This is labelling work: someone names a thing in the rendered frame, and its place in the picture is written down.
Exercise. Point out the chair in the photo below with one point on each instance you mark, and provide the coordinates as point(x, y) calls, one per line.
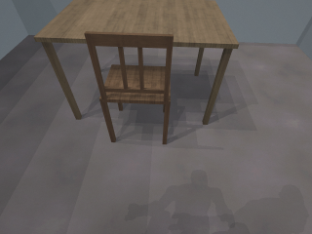
point(142, 84)

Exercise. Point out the table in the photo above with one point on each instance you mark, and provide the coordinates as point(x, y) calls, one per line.
point(194, 24)

